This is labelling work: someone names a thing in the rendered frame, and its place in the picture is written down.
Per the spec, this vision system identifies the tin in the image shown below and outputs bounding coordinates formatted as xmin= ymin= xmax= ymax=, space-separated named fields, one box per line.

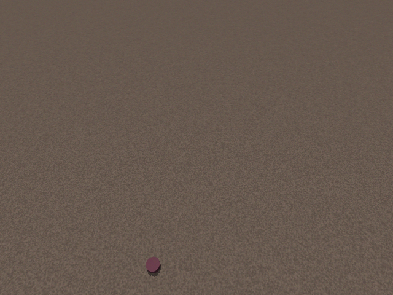
xmin=146 ymin=257 xmax=160 ymax=273

